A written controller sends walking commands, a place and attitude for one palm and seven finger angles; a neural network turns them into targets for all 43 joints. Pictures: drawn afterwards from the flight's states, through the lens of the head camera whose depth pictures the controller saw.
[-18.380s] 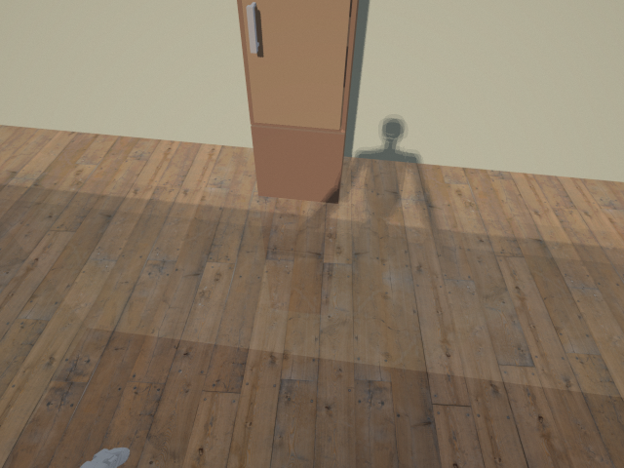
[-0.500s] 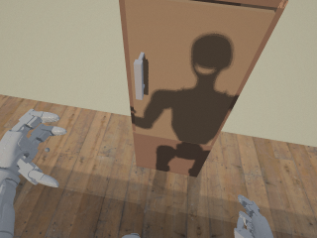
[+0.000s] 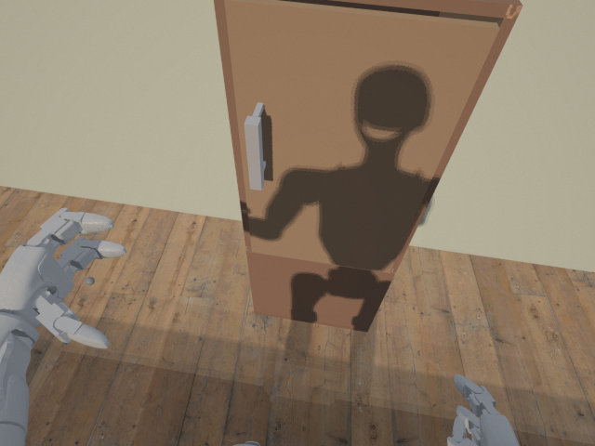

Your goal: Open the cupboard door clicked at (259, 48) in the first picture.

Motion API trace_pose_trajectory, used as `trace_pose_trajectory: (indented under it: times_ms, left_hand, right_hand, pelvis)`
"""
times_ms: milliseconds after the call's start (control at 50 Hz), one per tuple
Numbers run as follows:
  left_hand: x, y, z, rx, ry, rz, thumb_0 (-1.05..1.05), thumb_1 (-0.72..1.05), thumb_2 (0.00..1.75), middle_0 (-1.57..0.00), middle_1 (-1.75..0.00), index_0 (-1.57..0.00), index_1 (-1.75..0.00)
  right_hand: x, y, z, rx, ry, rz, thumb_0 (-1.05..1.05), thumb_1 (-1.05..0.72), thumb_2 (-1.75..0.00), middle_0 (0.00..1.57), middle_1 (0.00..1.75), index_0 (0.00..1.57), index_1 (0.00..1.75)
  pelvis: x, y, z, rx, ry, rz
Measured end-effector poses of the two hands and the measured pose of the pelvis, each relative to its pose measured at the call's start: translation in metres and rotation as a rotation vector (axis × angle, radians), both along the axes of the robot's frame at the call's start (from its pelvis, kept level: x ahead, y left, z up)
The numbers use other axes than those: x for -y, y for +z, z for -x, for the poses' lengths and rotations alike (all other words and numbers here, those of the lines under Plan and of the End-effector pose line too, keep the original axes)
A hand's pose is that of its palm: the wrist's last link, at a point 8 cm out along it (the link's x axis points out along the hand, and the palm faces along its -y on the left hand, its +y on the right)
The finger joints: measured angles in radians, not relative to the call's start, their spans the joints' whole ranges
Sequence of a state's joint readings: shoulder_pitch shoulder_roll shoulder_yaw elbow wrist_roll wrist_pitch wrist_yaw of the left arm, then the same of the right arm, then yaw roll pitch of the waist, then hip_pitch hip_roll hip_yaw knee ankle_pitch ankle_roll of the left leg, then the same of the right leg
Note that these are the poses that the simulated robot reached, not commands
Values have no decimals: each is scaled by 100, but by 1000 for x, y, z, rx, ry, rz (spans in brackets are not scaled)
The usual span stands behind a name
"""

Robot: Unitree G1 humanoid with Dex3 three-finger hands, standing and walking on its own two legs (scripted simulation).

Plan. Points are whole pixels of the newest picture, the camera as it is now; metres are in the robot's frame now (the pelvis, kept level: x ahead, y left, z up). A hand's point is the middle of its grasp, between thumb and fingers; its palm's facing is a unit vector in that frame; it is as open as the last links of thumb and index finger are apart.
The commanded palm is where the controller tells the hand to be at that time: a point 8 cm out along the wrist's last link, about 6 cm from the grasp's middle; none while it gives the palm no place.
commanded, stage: raise the hand with hooked fingers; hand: left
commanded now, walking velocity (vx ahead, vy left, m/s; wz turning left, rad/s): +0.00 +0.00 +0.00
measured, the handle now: (258, 147) +0.57 +0.11 +0.07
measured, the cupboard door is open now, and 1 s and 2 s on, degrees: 0 0 0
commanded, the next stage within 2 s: move the hooked fingers beside the handle in 0.06 s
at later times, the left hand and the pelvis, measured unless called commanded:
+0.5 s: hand (125, 247) +0.33 +0.25 +0.09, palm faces -0.09 -1.00 -0.02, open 14.0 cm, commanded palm +0.31 +0.30 +0.08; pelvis +0.00 -0.01 +0.00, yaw +0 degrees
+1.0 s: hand (163, 210) +0.41 +0.22 +0.08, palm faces -0.10 -1.00 +0.00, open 14.0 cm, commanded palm +0.39 +0.27 +0.08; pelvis +0.00 -0.01 -0.01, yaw -1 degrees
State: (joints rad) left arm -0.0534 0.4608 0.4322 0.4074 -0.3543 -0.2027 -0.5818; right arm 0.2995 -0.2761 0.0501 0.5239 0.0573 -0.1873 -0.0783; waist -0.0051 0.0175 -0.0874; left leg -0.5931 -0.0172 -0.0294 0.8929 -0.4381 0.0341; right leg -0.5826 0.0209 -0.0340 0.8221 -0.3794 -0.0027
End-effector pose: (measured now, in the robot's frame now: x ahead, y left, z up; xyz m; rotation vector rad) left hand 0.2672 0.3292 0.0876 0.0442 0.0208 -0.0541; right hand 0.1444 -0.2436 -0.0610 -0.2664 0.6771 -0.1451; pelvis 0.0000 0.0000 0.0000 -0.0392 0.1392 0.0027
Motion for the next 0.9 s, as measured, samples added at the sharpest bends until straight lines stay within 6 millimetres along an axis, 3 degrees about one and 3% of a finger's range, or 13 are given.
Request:
trace_pose_trajectory:
  times_ms: [260, 560, 740, 900]
  left_hand:
    - [5, 2, -4, 10, 2, 10, -1, -50, 30, -30, -120, -30, -120]
    - [31, 3, -62, 22, -44, 24, -1, -50, 30, -30, -120, -30, -120]
    - [32, -3, -82, -6, -14, 25, -1, -50, 30, -30, -120, -30, -120]
    - [46, -2, -104, 18, -44, 42, -1, -50, 30, -30, -120, -30, -120]
  right_hand:
    - [0, -1, -10, 16, 21, -4, 1, -90, -90, 20, 30, 21, 30]
    - [17, -13, 16, -85, -45, 12, 1, -90, -90, 20, 30, 21, 30]
    - [23, -22, 37, -176, -86, 4, 1, -90, -90, 20, 30, 21, 30]
    - [24, -28, 47, -237, -103, 10, 1, -90, -90, 20, 30, 21, 30]
  pelvis:
    - [5, -1, 0, -2, 7, -2]
    - [9, -2, -1, -33, -4, -8]
    - [10, -3, -4, -51, -15, -12]
    - [9, -4, -4, -65, -12, -10]
